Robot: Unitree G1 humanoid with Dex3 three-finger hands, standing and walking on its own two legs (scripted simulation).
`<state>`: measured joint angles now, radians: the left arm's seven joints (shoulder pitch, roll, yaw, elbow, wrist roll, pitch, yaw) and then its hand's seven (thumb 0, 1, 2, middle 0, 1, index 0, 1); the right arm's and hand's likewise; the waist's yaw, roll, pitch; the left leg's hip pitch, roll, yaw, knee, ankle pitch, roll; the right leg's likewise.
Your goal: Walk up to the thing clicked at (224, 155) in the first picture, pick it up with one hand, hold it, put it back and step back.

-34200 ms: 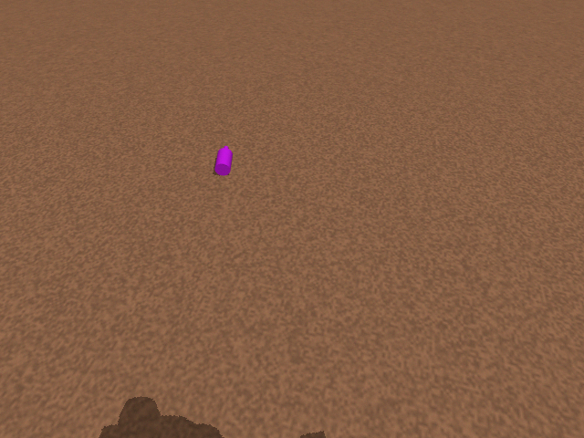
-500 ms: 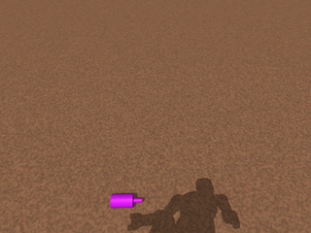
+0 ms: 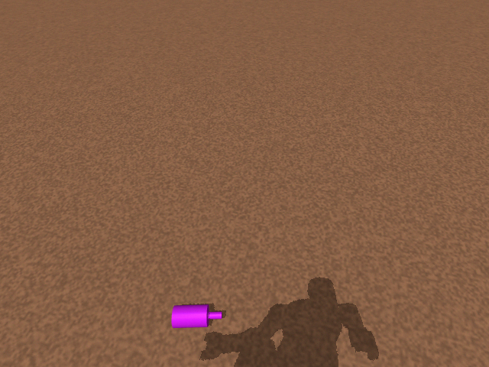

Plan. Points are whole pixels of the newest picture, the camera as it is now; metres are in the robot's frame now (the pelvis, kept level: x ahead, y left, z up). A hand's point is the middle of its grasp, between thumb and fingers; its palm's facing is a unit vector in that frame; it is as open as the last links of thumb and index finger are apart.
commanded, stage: stand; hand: left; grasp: from above
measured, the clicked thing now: (198, 315) +0.43 +0.22 -0.74
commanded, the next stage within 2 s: step back in 0.02 s
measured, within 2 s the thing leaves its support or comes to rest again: neither
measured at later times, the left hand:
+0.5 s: hand out of the picture +0.06 +0.32 -0.18, palm faces -0.02 -0.93 -0.36, open 7.4 cm
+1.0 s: hand out of the picture -0.07 +0.31 -0.15, palm faces +0.01 -0.91 -0.42, open 7.4 cm
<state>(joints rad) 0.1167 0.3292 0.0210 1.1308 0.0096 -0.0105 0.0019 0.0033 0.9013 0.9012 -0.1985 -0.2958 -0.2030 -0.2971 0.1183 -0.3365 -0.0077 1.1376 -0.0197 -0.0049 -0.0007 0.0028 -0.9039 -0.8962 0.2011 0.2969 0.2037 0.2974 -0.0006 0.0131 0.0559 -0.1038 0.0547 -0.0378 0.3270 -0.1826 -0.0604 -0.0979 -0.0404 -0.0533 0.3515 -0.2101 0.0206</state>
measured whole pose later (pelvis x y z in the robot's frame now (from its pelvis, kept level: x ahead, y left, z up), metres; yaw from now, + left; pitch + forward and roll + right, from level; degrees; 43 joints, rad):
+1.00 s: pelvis -0.19 +0.04 -0.02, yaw +0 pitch -2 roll +1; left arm 0.13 0.35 0.07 0.79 0.03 0.03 0.02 0.00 0.90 0.90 -0.20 -0.30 -0.21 -0.30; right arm 0.18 -0.41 -0.05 0.89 -0.01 0.05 -0.02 0.00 -0.90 -0.90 0.20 0.30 0.20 0.30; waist 0.00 0.02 0.17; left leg -0.33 -0.06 -0.09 0.89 -0.51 -0.02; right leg -0.34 -0.04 -0.02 0.62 -0.26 0.00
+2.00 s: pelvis -0.53 +0.05 -0.02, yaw -1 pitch -3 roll -1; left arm 0.12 0.40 0.08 0.82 0.01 0.07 0.02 0.00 0.90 0.90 -0.20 -0.30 -0.20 -0.30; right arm 0.17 -0.35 -0.04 0.87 -0.04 0.03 -0.01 0.01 -0.90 -0.90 0.21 0.30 0.21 0.30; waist -0.01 -0.04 0.16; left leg -0.32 0.01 -0.01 0.60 -0.23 0.03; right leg -0.46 0.10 0.14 1.21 -0.51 0.01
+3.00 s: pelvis -0.62 +0.03 -0.02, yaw +1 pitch -2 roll +1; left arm 0.17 0.36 0.05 1.02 0.01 -0.01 -0.01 0.00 0.90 0.90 -0.20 -0.30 -0.20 -0.30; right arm 0.18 -0.37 -0.05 1.03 -0.03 -0.03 0.01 0.00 -0.90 -0.90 0.20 0.30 0.20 0.30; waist 0.03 -0.02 0.06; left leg -0.26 0.00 0.00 0.57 -0.27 0.00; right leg -0.21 -0.06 -0.04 0.60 -0.36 0.01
